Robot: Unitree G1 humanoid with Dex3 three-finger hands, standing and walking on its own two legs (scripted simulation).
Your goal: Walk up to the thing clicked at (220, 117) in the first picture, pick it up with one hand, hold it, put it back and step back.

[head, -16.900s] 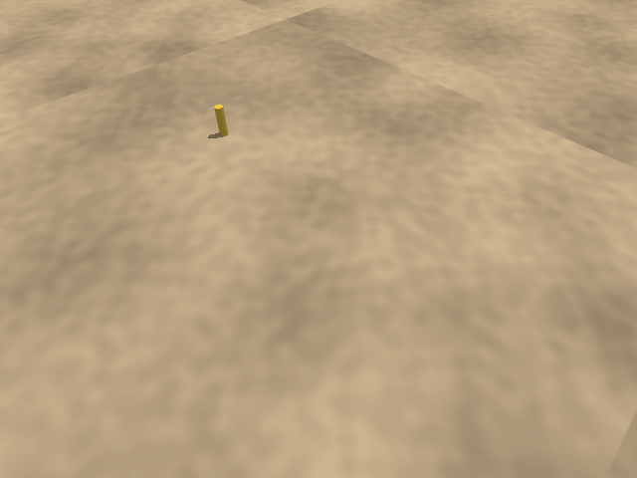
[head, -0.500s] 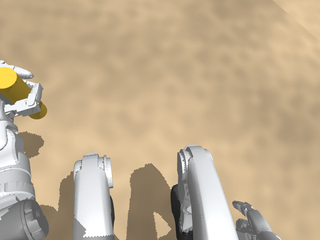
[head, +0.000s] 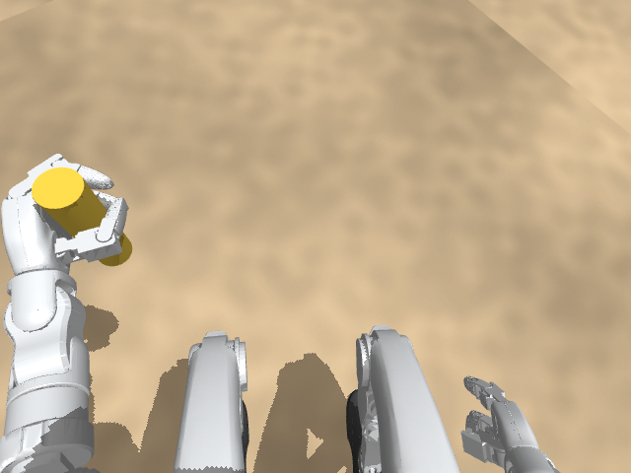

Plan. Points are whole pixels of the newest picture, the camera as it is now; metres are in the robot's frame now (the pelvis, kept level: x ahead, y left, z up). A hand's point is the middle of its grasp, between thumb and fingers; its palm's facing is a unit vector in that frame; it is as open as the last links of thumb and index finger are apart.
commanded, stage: lift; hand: left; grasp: from the side
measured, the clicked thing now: (91, 224) +0.41 +0.26 -0.01
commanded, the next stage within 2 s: hold in 1.30 s
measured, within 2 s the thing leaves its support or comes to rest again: neither
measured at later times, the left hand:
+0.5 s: hand (36, 146) +0.39 +0.22 +0.17, palm faces +0.25 -0.97 -0.05, open 5.8 cm
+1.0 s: hand (12, 88) +0.39 +0.19 +0.23, palm faces +0.24 -0.97 -0.03, open 5.8 cm
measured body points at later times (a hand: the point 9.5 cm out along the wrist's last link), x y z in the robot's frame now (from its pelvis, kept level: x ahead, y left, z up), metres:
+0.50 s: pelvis +0.04 +0.00 +0.14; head +0.14 +0.03 +0.58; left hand +0.38 +0.27 +0.17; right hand +0.19 -0.24 +0.03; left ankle +0.07 +0.14 -0.47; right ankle +0.07 -0.14 -0.47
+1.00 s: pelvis +0.05 +0.00 +0.20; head +0.13 +0.01 +0.64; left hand +0.37 +0.25 +0.23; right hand +0.19 -0.23 +0.08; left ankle +0.07 +0.14 -0.47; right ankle +0.07 -0.14 -0.47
